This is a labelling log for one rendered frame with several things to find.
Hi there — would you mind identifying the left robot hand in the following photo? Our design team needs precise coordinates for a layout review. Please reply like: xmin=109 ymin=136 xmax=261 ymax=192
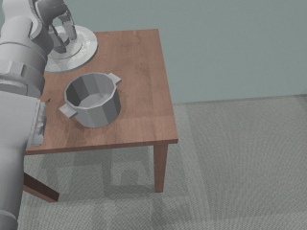
xmin=44 ymin=0 xmax=77 ymax=54

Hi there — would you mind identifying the lid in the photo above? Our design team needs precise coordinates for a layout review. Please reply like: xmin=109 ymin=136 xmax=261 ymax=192
xmin=44 ymin=25 xmax=99 ymax=74

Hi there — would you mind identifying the pot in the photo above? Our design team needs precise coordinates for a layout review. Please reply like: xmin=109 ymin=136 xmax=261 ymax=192
xmin=59 ymin=72 xmax=122 ymax=128

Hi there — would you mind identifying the robot left forearm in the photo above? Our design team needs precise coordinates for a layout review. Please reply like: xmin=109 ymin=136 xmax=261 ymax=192
xmin=0 ymin=0 xmax=54 ymax=98

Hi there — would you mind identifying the robot left upper arm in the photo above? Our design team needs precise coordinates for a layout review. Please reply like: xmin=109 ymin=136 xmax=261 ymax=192
xmin=0 ymin=90 xmax=47 ymax=230

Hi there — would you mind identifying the knob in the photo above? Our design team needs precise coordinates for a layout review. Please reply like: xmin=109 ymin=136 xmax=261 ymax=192
xmin=58 ymin=33 xmax=70 ymax=47

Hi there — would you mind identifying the table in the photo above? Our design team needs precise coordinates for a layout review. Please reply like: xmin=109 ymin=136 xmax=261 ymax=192
xmin=23 ymin=29 xmax=178 ymax=203

